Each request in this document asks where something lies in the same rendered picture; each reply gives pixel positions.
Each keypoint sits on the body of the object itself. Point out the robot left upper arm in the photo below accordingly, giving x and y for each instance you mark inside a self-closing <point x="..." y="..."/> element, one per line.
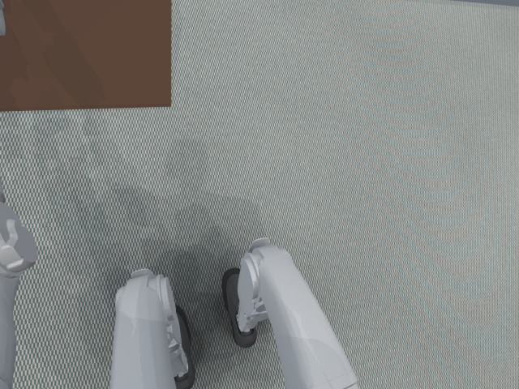
<point x="17" y="252"/>

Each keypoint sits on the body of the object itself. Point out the cabinet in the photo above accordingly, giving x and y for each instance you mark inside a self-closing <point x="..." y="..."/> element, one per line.
<point x="85" y="54"/>

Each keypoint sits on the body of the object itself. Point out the left robot thigh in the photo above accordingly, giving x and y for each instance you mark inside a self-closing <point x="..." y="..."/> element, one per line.
<point x="140" y="358"/>

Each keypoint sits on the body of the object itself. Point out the robot right foot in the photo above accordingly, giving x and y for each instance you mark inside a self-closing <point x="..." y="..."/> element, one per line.
<point x="247" y="338"/>

